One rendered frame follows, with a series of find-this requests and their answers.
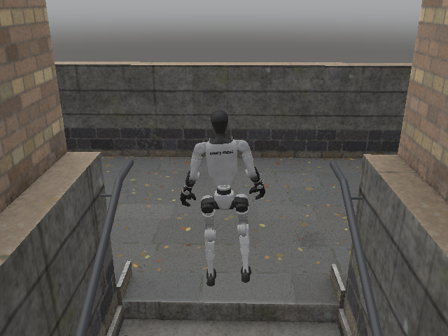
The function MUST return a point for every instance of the robot left upper arm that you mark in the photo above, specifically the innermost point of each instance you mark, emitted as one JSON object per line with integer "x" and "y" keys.
{"x": 199, "y": 149}

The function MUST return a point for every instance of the right robot forearm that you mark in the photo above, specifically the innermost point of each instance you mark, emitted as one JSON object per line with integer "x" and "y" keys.
{"x": 257, "y": 180}

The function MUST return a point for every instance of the robot right upper arm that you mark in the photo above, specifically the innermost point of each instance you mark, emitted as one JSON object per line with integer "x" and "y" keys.
{"x": 243, "y": 146}

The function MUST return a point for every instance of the left robot hand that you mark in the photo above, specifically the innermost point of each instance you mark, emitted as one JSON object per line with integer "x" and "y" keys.
{"x": 184, "y": 197}

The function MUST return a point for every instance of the robot torso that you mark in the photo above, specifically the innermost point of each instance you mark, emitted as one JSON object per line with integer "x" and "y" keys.
{"x": 222, "y": 168}

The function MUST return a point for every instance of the right robot hand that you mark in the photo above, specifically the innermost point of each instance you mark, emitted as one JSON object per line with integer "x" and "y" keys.
{"x": 254, "y": 190}

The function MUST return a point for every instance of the left robot foot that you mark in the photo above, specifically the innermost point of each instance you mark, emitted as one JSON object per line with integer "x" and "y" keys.
{"x": 211, "y": 279}

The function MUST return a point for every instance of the left robot forearm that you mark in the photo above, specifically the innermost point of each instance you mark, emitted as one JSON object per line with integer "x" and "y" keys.
{"x": 188, "y": 185}

